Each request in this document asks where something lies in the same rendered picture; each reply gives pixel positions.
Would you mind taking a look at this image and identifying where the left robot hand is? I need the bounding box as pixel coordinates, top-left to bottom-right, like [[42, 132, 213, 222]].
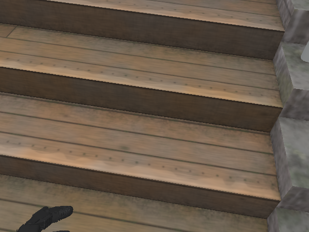
[[16, 206, 73, 232]]

